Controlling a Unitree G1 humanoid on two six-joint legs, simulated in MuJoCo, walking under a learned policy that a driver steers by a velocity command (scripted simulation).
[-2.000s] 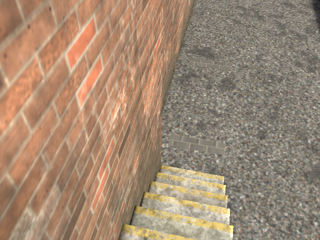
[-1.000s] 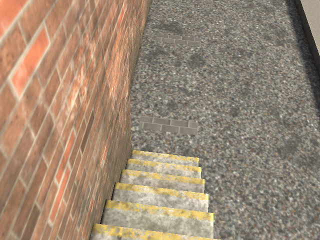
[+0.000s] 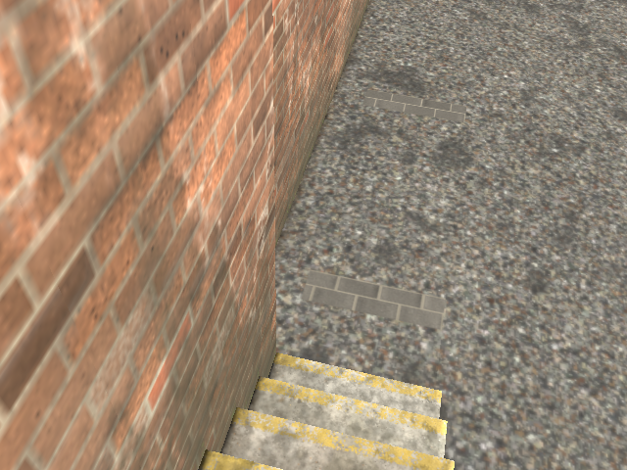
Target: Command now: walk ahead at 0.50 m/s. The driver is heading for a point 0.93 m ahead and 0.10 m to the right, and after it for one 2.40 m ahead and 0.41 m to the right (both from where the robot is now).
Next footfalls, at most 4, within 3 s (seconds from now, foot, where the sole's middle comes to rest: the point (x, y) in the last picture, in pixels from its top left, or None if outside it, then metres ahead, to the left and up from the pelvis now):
0.44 left None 0.33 0.15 -0.96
0.90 right None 0.51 -0.17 -1.17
1.42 left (281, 456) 0.79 0.10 -1.37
1.84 right None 0.75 -0.21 -1.37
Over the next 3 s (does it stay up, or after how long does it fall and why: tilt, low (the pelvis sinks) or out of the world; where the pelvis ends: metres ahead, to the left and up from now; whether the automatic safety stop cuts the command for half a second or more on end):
stays up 0.78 -0.08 -0.59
